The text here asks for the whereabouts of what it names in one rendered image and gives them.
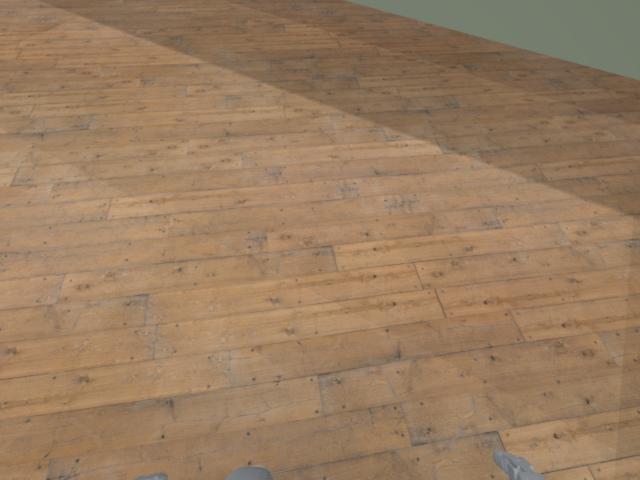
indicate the robot right hand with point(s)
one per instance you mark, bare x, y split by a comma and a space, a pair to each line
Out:
517, 468

